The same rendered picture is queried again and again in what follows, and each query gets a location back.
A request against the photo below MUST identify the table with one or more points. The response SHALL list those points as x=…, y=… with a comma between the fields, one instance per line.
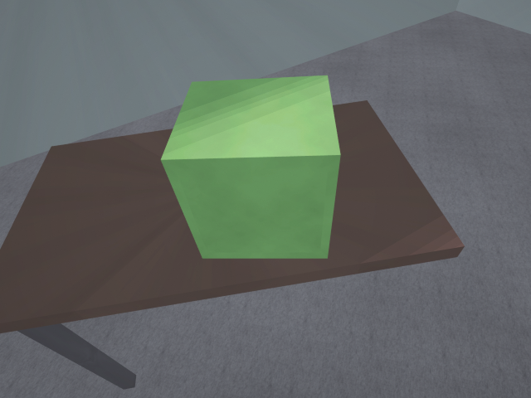
x=101, y=232

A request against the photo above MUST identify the carton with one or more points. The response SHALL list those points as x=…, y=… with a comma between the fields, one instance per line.
x=254, y=165

